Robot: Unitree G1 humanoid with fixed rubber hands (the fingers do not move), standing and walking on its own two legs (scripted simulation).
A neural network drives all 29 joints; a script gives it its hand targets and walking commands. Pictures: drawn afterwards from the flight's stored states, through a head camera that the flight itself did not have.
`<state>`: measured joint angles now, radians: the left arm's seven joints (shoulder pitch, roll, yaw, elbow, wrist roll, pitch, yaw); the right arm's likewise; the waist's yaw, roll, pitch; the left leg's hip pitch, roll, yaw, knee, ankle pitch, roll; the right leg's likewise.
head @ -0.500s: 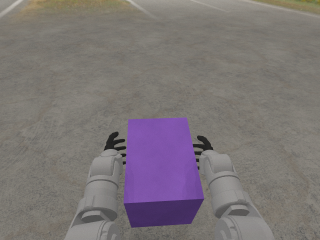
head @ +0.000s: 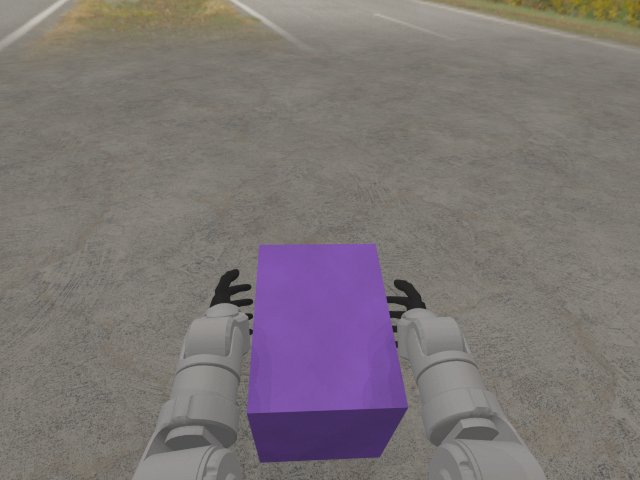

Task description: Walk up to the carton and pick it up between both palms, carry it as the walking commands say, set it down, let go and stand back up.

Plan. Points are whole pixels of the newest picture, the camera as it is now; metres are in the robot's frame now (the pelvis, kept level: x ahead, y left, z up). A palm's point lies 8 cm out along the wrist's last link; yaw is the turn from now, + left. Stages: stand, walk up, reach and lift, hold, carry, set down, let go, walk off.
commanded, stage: hold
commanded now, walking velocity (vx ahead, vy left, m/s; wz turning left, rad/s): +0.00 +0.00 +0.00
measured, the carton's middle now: (319, 350) +0.33 +0.02 -0.02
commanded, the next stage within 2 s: carry in 0.34 s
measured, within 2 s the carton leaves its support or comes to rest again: neither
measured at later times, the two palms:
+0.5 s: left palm (209, 313) +0.31 +0.16 +0.09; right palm (400, 318) +0.32 -0.09 +0.07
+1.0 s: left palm (184, 309) +0.28 +0.18 +0.13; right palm (391, 304) +0.30 -0.07 +0.12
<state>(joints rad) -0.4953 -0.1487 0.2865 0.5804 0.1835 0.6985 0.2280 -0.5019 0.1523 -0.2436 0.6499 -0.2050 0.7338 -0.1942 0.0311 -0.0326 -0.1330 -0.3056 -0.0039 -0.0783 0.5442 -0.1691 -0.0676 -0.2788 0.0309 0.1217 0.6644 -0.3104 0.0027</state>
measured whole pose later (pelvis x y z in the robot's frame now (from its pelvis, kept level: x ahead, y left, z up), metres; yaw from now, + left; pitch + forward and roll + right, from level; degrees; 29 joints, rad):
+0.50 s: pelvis +0.00 +0.02 +0.00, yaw +2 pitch -4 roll -1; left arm -0.52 -0.18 0.23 0.52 0.18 0.78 0.31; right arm -0.50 0.12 -0.18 0.52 -0.21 0.85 -0.20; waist 0.03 0.04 -0.14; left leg -0.36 0.01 -0.08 0.66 -0.24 -0.06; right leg -0.28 0.03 0.09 0.66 -0.32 0.03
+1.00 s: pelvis +0.00 +0.03 -0.01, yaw +3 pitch -2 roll +0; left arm -0.44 -0.21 0.19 0.02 0.18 1.20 0.27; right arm -0.46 0.22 -0.17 0.02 -0.21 1.29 -0.28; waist 0.03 0.03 -0.14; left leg -0.40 -0.03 -0.07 0.66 -0.23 -0.01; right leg -0.30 0.00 0.03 0.69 -0.36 0.02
